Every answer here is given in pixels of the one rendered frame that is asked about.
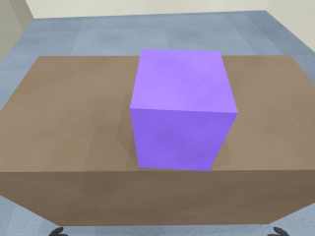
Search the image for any robot right hand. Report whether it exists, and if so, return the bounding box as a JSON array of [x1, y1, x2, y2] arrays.
[[267, 226, 289, 236]]

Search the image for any carton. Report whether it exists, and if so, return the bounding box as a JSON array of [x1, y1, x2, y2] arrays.
[[130, 48, 238, 171]]

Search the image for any robot left hand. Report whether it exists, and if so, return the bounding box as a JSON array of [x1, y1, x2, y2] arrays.
[[48, 226, 68, 236]]

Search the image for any pedestal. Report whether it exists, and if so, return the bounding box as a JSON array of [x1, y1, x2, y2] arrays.
[[0, 55, 315, 226]]

